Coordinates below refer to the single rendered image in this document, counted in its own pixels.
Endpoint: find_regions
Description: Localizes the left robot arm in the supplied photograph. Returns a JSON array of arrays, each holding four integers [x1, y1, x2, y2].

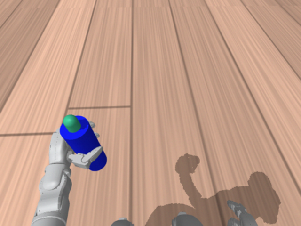
[[31, 163, 72, 226]]

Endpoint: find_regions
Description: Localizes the left robot hand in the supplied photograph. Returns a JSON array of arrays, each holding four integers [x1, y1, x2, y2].
[[49, 120, 103, 169]]

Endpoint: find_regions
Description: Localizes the bottle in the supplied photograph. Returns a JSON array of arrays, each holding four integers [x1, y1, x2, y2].
[[60, 114, 107, 171]]

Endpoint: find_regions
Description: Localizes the right robot hand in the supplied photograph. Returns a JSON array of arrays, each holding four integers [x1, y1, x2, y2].
[[227, 200, 258, 226]]

